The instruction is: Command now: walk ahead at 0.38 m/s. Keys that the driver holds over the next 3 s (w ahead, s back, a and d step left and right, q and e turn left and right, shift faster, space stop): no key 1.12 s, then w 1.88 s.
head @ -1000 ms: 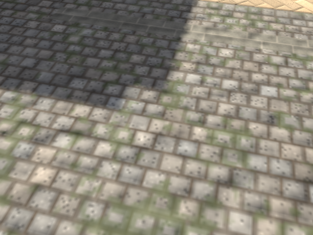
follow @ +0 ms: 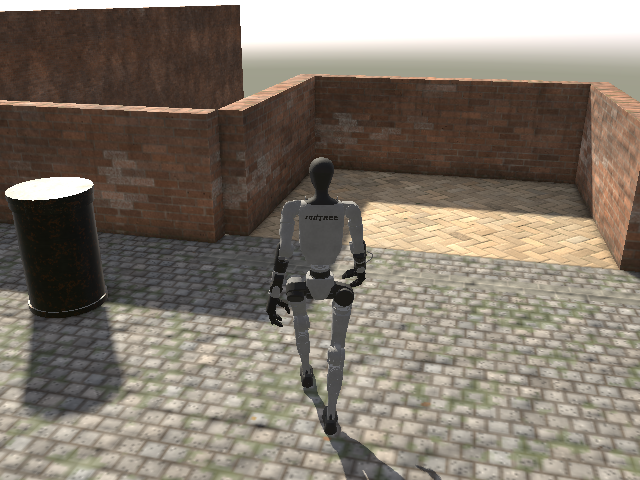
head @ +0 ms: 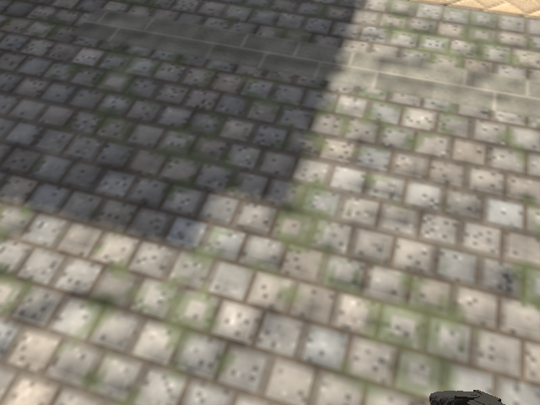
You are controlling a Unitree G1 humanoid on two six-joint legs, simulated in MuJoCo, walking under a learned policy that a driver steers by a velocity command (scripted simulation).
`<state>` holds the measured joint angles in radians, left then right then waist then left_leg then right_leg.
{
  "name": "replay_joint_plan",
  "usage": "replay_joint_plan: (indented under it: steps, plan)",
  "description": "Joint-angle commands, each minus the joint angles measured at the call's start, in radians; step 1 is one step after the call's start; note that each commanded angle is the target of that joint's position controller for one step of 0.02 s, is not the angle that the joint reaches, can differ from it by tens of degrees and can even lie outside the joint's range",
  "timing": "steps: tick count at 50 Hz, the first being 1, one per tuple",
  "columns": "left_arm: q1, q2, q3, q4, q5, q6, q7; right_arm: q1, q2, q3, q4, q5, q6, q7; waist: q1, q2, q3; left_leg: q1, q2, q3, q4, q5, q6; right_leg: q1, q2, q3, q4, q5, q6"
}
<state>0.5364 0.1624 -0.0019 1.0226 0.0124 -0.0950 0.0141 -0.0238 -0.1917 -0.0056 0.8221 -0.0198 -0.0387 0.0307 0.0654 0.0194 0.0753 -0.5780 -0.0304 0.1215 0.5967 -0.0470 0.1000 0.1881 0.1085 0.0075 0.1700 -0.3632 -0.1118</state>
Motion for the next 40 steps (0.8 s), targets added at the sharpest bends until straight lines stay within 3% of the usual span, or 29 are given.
replay_joint_plan:
  steps: [1,2,3,4,5,6,7,8,9,11,13,16,19,22,24,25,26,28,30,34,40]
  plan:
    - [-0.016,0.171,0.031,-0.02,0.003,-0.005,0.02,0.272,-0.127,-0.04,0.054,-0.001,-0.027,-0.027,-0.17,-0.116,-0.106,0.346,-0.065,-0.011,-0.082,0.015,0.05,-0.092,-0.267,0.052,0.392,1.306,0.034]
    - [-0.051,0.18,0.033,-0.026,-0.011,-0.004,0.017,0.407,-0.145,-0.049,0.098,-0.014,-0.04,-0.038,-0.236,-0.102,-0.163,0.542,-0.003,-0.061,-0.155,0.14,0.075,-0.204,-0.235,0.037,0.591,1.138,0.041]
    - [-0.049,0.139,0.024,-0.056,-0.025,-0.007,0.015,0.536,-0.221,-0.067,0.121,-0.035,-0.045,-0.048,-0.256,0.034,-0.283,0.77,0.252,-0.292,-0.085,0.473,0.144,-0.396,-0.132,-0.024,0.949,0.563,0.044]
    - [0.161,0.063,0.019,-0.024,-0.061,0.007,0.017,0.518,-0.233,-0.071,0.129,-0.013,-0.038,-0.034,-0.129,0.176,-0.446,0.997,0.499,-0.663,-0.075,0.827,0.342,-0.662,0.012,0.02,1.283,-0.249,0.079]
    - [0.087,0.153,0.036,-0.017,-0.013,0.019,0.02,0.417,-0.198,-0.072,0.105,0.033,-0.03,-0.025,-0.128,-0.016,-0.36,0.803,0.434,-0.594,-0.172,0.643,0.337,-0.675,-0.039,0.086,1.271,-0.127,0.059]
    - [-0.012,0.14,0.037,-0.044,0.004,0.022,0.013,0.296,-0.138,-0.054,0.087,0.033,-0.031,-0.026,-0.094,-0.004,-0.189,0.633,0.389,-0.49,-0.253,0.478,0.304,-0.704,-0.077,0.069,1.224,-0.072,0.061]
    - [-0.056,0.129,0.039,-0.054,0.016,0.027,0.007,0.251,-0.084,-0.039,0.085,0.025,-0.033,-0.027,-0.066,-0.042,-0.095,0.492,0.345,-0.418,-0.315,0.433,0.257,-0.678,-0.107,0.055,1.153,-0.046,0.06]
    - [-0.083,0.125,0.043,-0.061,0.025,0.041,0.001,0.257,-0.06,-0.029,0.099,0.022,-0.04,-0.033,-0.047,-0.041,-0.055,0.407,0.305,-0.347,-0.344,0.457,0.219,-0.64,-0.13,0.06,1.083,-0.028,0.065]
    - [-0.059,0.093,0.037,-0.049,0.033,0.058,-0.005,0.278,-0.05,-0.023,0.12,0.019,-0.043,-0.037,-0.028,-0.025,-0.046,0.334,0.276,-0.29,-0.361,0.486,0.191,-0.569,-0.132,0.045,1.033,-0.01,0.072]
    - [-0.035,0.047,0.029,-0.035,0.023,0.079,-0.007,0.302,-0.063,-0.019,0.143,0.007,-0.057,-0.033,-0.002,-0.01,-0.072,0.274,0.241,-0.209,-0.355,0.605,0.172,-0.493,-0.122,0.021,0.952,0.021,0.083]
    - [-0.064,0.05,0.027,-0.036,0.015,0.09,-0.003,0.302,-0.09,-0.016,0.155,-0.002,-0.061,-0.031,0.009,0.024,-0.083,0.259,0.213,-0.155,-0.351,0.614,0.151,-0.481,-0.125,0.004,0.83,0.054,0.088]
    - [-0.161,0.064,0.024,-0.044,0.012,0.102,0.008,0.343,-0.102,-0.011,0.176,-0.003,-0.046,-0.032,-0.025,0.073,-0.092,0.286,0.191,-0.147,-0.355,0.422,0.107,-0.478,-0.129,-0.022,0.665,0.103,0.091]
    - [-0.232,0.075,0.021,-0.043,0.008,0.112,0.015,0.385,-0.106,-0.01,0.192,-0.005,-0.024,-0.039,-0.061,0.079,-0.076,0.29,0.205,-0.199,-0.375,0.097,0.106,-0.469,-0.133,-0.028,0.575,0.095,0.095]
    - [-0.262,0.066,0.013,-0.032,0.005,0.105,0.022,0.388,-0.093,-0.005,0.2,-0.006,-0.008,-0.05,-0.069,0.063,-0.031,0.28,0.219,-0.252,-0.355,-0.088,0.112,-0.429,-0.127,-0.031,0.436,0.064,0.088]
    - [-0.222,0.058,0.006,-0.006,0.007,0.09,0.03,0.392,-0.078,0.001,0.206,0.001,-0.007,-0.057,-0.045,0.017,-0.024,0.256,0.199,-0.253,-0.296,-0.07,0.063,-0.312,-0.147,-0.002,0.222,0.176,0.079]
    - [-0.178,0.085,0.008,0.01,0.013,0.078,0.035,0.413,-0.06,0.006,0.206,0.002,-0.012,-0.058,-0.05,-0.021,-0.05,0.237,0.178,-0.245,-0.26,-0.061,0.027,-0.236,-0.228,0.078,0.195,0.278,0.069]
    - [-0.216,0.135,0.014,0.015,0.004,0.071,0.035,0.491,-0.012,0.012,0.217,0.018,-0.011,-0.053,-0.12,-0.122,-0.033,0.241,0.092,-0.178,-0.256,-0.133,-0.006,-0.277,-0.288,0.154,0.211,0.383,0.027]
    - [-0.238,0.06,-0.002,0.026,-0.005,0.064,0.02,0.46,-0.035,0.006,0.242,0.014,0.001,-0.058,-0.098,-0.105,-0.014,0.391,0.077,-0.165,-0.265,-0.12,-0.026,-0.409,-0.252,0.118,0.186,0.299,0.033]
    - [-0.233,0.06,-0.002,0.038,-0.01,0.065,0.024,0.429,-0.052,0.0,0.244,0.011,0.008,-0.06,-0.086,-0.092,-0.013,0.419,0.096,-0.175,-0.253,-0.057,-0.021,-0.41,-0.213,0.086,0.18,0.278,0.054]
    - [-0.21,0.054,-0.002,0.064,-0.009,0.065,0.03,0.42,-0.023,0.006,0.264,0.012,0.011,-0.064,-0.084,-0.04,-0.019,0.421,0.107,-0.176,-0.258,-0.045,-0.029,-0.374,-0.213,0.083,0.178,0.318,0.049]
    - [-0.191,0.044,-0.005,0.093,-0.006,0.067,0.032,0.408,-0.01,0.008,0.293,0.013,0.02,-0.072,-0.079,-0.026,-0.011,0.435,0.112,-0.176,-0.259,-0.045,-0.036,-0.368,-0.21,0.081,0.168,0.327,0.048]
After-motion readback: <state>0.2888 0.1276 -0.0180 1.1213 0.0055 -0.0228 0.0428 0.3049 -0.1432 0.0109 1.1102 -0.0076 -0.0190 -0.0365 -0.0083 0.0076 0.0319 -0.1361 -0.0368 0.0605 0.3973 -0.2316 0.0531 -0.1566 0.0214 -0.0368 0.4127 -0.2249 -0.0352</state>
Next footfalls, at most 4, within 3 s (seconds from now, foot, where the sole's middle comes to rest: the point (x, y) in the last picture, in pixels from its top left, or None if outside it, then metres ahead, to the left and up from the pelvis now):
0.04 left None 0.20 0.05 -0.76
0.50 right None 0.21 -0.13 -0.76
1.46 left None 0.27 0.08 -0.76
1.94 right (333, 331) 0.62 -0.07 -0.76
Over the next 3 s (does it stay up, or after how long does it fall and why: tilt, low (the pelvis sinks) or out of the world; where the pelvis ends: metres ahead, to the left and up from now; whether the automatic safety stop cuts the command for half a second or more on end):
stays up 1.04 0.02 0.01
